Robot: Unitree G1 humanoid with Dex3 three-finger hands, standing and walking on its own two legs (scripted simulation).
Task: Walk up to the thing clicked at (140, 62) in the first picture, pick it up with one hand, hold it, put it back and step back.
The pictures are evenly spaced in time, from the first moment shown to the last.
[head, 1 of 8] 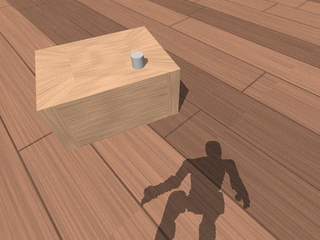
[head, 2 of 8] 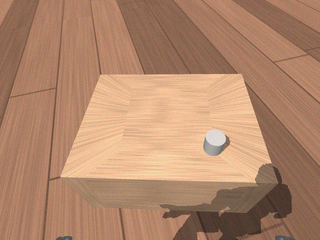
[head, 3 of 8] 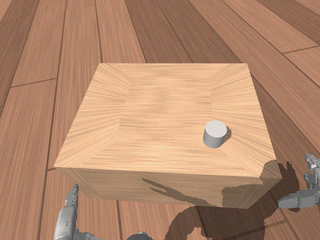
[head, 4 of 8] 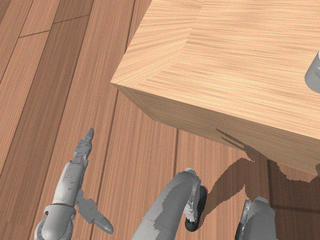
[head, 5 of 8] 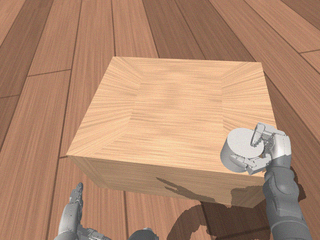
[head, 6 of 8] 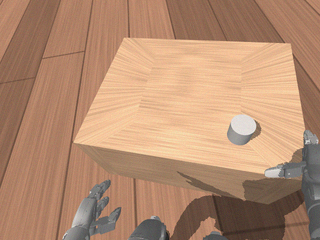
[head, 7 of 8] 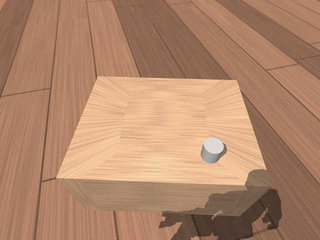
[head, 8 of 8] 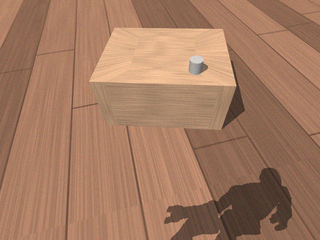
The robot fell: no
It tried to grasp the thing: yes
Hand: right
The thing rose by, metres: 0.26
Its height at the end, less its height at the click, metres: +0.00
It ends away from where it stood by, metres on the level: 0.02
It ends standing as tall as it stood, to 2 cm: yes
